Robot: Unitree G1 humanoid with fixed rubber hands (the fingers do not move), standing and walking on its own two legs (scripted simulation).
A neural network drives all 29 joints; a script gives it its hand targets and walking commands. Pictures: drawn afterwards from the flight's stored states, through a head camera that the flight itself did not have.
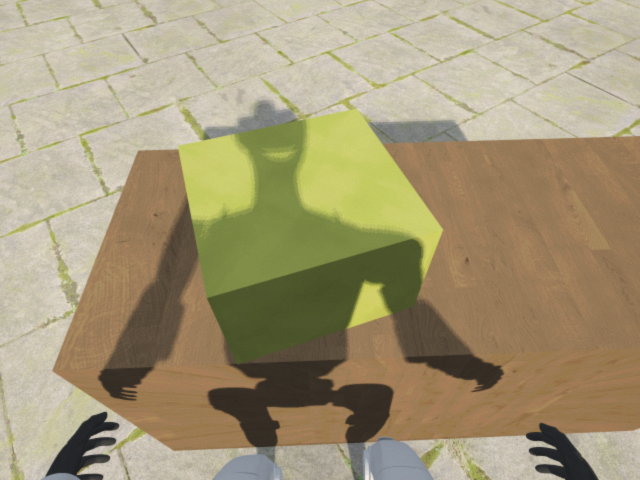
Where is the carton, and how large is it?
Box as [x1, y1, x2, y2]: [178, 109, 442, 364]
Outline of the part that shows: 357,109 342,111 178,146 206,296 237,364 413,306 442,229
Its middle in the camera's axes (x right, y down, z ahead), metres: -0.03 -0.01 +0.62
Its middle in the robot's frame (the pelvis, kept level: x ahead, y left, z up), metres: +0.46 +0.03 +0.00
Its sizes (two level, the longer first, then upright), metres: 0.295 0.280 0.199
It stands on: a pedestal, 0.61 m high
